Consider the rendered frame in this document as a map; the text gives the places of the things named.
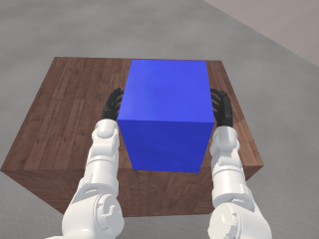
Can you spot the left robot hand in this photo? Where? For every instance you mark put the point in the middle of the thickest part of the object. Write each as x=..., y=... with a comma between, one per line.
x=110, y=111

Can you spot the pedestal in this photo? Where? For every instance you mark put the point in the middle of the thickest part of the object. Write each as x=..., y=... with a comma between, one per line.
x=50, y=151

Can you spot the right robot upper arm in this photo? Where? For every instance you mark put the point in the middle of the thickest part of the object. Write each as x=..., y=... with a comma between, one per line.
x=230, y=221

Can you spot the robot right forearm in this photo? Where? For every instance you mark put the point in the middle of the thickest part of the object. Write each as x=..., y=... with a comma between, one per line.
x=229, y=184

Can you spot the left robot upper arm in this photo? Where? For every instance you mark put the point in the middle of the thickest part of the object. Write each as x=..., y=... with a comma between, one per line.
x=96, y=217

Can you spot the right robot hand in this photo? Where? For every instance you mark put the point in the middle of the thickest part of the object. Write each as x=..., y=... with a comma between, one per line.
x=223, y=116

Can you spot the robot left forearm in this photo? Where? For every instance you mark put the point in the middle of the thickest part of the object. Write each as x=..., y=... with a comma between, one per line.
x=102, y=163

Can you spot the carton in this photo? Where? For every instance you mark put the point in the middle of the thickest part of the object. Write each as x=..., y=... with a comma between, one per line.
x=166, y=115

